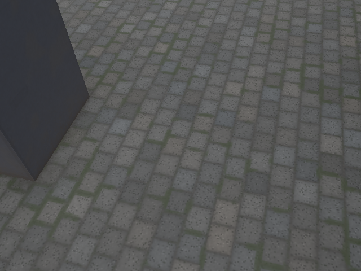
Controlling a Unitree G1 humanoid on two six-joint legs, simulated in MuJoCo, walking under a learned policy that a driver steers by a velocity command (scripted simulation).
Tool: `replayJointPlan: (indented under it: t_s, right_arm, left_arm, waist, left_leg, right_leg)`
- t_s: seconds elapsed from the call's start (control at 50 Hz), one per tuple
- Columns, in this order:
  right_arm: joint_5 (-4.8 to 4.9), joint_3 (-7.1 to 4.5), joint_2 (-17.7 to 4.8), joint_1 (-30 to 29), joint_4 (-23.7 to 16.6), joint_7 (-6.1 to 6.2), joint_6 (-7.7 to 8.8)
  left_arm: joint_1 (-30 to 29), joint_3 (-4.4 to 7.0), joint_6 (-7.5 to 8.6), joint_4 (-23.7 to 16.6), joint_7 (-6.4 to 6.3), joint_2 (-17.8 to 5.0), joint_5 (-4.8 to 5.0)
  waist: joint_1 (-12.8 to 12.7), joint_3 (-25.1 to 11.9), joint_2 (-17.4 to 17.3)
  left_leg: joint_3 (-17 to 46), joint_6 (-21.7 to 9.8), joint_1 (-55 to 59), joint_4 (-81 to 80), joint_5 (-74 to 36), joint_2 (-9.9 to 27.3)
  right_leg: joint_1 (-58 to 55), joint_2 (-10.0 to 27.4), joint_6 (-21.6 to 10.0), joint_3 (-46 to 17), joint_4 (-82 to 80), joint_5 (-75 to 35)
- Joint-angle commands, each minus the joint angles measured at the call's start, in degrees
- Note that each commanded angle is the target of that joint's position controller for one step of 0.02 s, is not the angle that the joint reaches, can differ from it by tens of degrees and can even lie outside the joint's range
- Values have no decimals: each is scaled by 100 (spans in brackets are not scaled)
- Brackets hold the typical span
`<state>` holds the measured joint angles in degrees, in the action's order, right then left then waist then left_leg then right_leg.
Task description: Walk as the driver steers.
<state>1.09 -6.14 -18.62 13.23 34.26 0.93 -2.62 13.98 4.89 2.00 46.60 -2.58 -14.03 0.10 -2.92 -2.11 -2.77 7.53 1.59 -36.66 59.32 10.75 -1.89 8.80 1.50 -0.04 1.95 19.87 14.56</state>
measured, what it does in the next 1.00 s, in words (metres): walks ahead: left foot, then right foot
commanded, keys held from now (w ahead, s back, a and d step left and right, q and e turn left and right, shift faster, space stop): w+q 0.06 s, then w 0.20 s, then w+e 0.26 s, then no key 0.48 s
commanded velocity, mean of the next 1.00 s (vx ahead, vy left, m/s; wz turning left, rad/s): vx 0.32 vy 0.00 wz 0.03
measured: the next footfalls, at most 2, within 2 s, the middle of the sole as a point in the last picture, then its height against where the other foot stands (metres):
left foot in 0.22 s outside the picture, level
right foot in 0.68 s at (210, 269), level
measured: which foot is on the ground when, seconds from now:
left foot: up 0.00-0.20, down 0.22-0.70, up 0.72-1.00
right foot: down 0.00-0.24, up 0.26-0.66, down 0.68-1.00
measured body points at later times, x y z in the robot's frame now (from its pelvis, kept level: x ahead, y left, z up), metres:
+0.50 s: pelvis +0.20 +0.10 +0.00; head +0.23 +0.11 +0.45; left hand +0.31 +0.38 -0.12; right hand +0.30 -0.16 -0.11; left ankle +0.12 +0.19 -0.75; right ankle +0.36 -0.06 -0.67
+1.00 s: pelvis +0.39 +0.08 -0.01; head +0.42 +0.07 +0.44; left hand +0.52 +0.33 -0.13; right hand +0.51 -0.19 -0.14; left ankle +0.42 +0.24 -0.73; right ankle +0.47 +0.00 -0.75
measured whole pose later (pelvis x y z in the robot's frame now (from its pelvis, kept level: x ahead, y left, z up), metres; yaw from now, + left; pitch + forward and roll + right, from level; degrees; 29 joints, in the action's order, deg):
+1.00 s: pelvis +0.39 +0.08 -0.01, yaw -1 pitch +1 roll -1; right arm 0.1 -2.4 -14.5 9.6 47.0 2.6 -0.2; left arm 7.0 2.1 0.8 48.8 -0.2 -13.2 -1.3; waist -1.0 3.2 -1.3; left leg 2.9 3.1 -23.6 41.4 18.4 4.3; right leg 20.6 -4.4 -4.6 1.4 24.3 4.5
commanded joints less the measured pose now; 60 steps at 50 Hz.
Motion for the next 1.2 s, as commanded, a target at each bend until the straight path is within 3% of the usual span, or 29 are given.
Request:
replayJointPlan:
  t_s: [0.02,0.1,0.16,0.18,0.22,0.24,0.26,0.28,0.32,0.38,0.46,0.58,0.64,0.68,0.7,0.72,0.74,0.76,0.8,0.82,0.88,0.96,1.04,1.06,1.08,1.1,1.12,1.16,1.2]
  right_arm:
    - [18,32,-99,-836,-694,-86,191]
    - [30,102,27,-1109,-882,-150,318]
    - [27,68,-133,-1081,-851,-282,413]
    - [3,38,-139,-827,-761,-310,431]
    - [68,-204,-478,621,-329,-269,459]
    - [45,-342,-1306,1474,-185,-211,490]
    - [8,-271,-1090,1927,-40,-198,523]
    - [-80,-122,-773,1568,1,-207,587]
    - [-55,8,-410,623,-24,-163,614]
    - [-87,35,-235,29,45,-111,745]
    - [-164,6,-256,128,320,-137,888]
    - [15,-9,-314,442,819,-25,878]
    - [20,-65,-573,382,951,47,727]
    - [46,-51,-599,198,991,104,630]
    - [-61,28,-456,407,898,109,638]
    - [-158,276,208,1451,946,-22,680]
    - [-30,264,-69,1578,1280,-111,707]
    - [133,161,-439,975,1117,-118,681]
    - [-27,200,-329,129,907,34,560]
    - [-84,186,-300,113,873,98,468]
    - [-83,266,37,582,1074,194,301]
    - [-88,249,-57,427,1222,196,236]
    - [-239,245,4,301,1338,142,223]
    - [-275,239,-106,261,1300,138,243]
    - [-235,163,-495,95,1262,155,255]
    - [-220,153,-431,-23,1337,136,289]
    - [-223,230,-131,-131,1359,134,346]
    - [-226,269,-30,-300,1412,106,452]
    - [-184,273,-42,-163,1491,103,520]
  left_arm:
    - [144,183,122,-164,17,-884,-8]
    - [214,184,205,52,120,-1096,139]
    - [286,228,213,148,239,-1349,239]
    - [272,229,167,163,248,-1398,276]
    - [422,127,158,207,271,-1120,180]
    - [218,-77,272,-276,312,-718,8]
    - [215,-57,473,-166,374,-753,128]
    - [26,64,514,-206,422,-1113,353]
    - [-307,18,401,-214,349,-948,176]
    - [113,-9,182,-36,370,-681,134]
    - [-264,-51,119,-148,373,-582,152]
    - [-1306,-152,204,-651,571,-371,2]
    - [-1045,-53,245,-676,599,-631,-35]
    - [39,85,273,-368,578,-868,-66]
    - [509,168,254,-300,513,-1297,-134]
    - [710,158,191,-171,441,-1602,-279]
    - [875,37,126,-170,432,-1141,-138]
    - [358,11,70,-314,423,-1076,-70]
    - [-473,-141,45,-348,331,-612,25]
    - [-624,-157,33,-315,280,-591,-31]
    - [-951,-113,-20,-292,238,-684,-188]
    - [-963,-84,-26,-162,202,-757,-146]
    - [-1022,-196,-109,-15,205,-501,-75]
    - [-875,-227,-111,62,209,-426,-78]
    - [-635,-191,-115,85,207,-490,-76]
    - [-678,-184,-132,94,177,-499,-60]
    - [-796,-198,-134,49,169,-449,-79]
    - [-663,-196,-179,154,155,-408,-96]
    - [-615,-175,-192,243,166,-479,-101]
  waist:
    - [-258,369,988]
    - [-252,522,1107]
    - [-144,405,1100]
    - [52,340,1041]
    - [782,-447,463]
    - [1052,-1144,-1352]
    - [1178,-1859,-1485]
    - [1042,-1214,-851]
    - [620,-277,-202]
    - [143,-48,-339]
    - [245,292,12]
    - [556,888,-71]
    - [301,417,-315]
    - [-305,-237,-339]
    - [-377,-910,185]
    - [112,-1978,1524]
    - [-180,-3020,1079]
    - [-218,-2371,761]
    - [31,-890,268]
    - [211,-656,463]
    - [508,-471,891]
    - [418,-590,913]
    - [525,-61,795]
    - [479,134,617]
    - [190,371,93]
    - [134,482,-359]
    - [124,481,-506]
    - [24,439,-615]
    - [103,364,-244]
  left_leg:
    - [-201,57,-868,-608,-310,299]
    - [-641,-140,79,-1663,-30,423]
    - [-887,-403,840,-2331,424,333]
    - [-1060,-512,1378,-2724,263,206]
    - [-965,-792,3706,-2936,55,36]
    - [1827,-1659,5853,-3391,-22,1590]
    - [3514,-2260,6181,-4225,9,2332]
    - [2727,-1994,5795,-4133,-176,2312]
    - [1290,-1604,4232,-4249,-1092,1836]
    - [348,-1426,3214,-4714,-2038,1524]
    - [-524,-1249,3183,-5025,-2160,1383]
    - [-1125,-1097,3047,-5018,-2570,1362]
    - [-1060,-858,3805,-4222,-4194,1492]
    - [-1191,-561,3953,-2811,-4983,1182]
    - [-1305,-270,3193,-1477,-3606,884]
    - [-1071,169,1095,1090,1539,53]
    - [80,242,922,2006,3036,-181]
    - [161,203,649,2030,2800,140]
    - [-209,213,465,1057,2132,547]
    - [-257,231,934,640,1856,655]
    - [-527,303,1853,-611,1821,565]
    - [-574,165,2430,-1632,583,599]
    - [-735,-84,3011,-2840,89,486]
    - [-440,-209,2943,-3267,68,740]
    - [-208,-366,2446,-3474,695,962]
    - [-127,-428,1635,-3793,1783,892]
    - [-110,-374,1254,-4059,2070,841]
    - [-152,-232,1175,-4125,1711,800]
    - [-277,-182,1527,-3898,1138,716]
  right_leg:
    - [-667,1278,-835,-771,-977,-178]
    - [-115,1335,-827,-327,-984,-408]
    - [-179,1530,-832,-351,-769,-262]
    - [-102,1498,-786,-214,-441,-689]
    - [642,1074,-469,465,1603,-2334]
    - [3068,232,56,763,4206,-631]
    - [4035,-101,-40,-405,5320,1795]
    - [4451,234,-213,-648,5689,1519]
    - [4071,699,-309,-521,4968,646]
    - [3267,730,-180,-532,4505,-193]
    - [3479,432,-129,-795,3232,-1550]
    - [2602,77,-282,-229,1203,-2510]
    - [2122,-230,-511,-91,1062,-1786]
    - [794,-535,-716,81,620,-2048]
    - [-662,102,-957,-585,959,-4345]
    - [-2998,1911,-2290,-2655,1306,-6250]
    - [-3217,2246,-2656,-3527,906,-5863]
    - [-2569,1916,-2323,-2810,672,-5026]
    - [-779,1426,-1787,-1998,197,-3598]
    - [-48,1246,-1660,-1804,-74,-3074]
    - [1006,967,-1580,-1272,-377,-2651]
    - [1272,916,-1397,-1200,-650,-749]
    - [1796,589,-800,-1184,-597,1604]
    - [1816,431,-552,-1127,-394,1809]
    - [1687,94,-350,-834,-133,1642]
    - [1090,-109,-226,-507,138,1106]
    - [594,-121,-194,-456,420,595]
    - [238,-88,-246,-398,595,62]
    - [355,-11,-337,-478,546,-95]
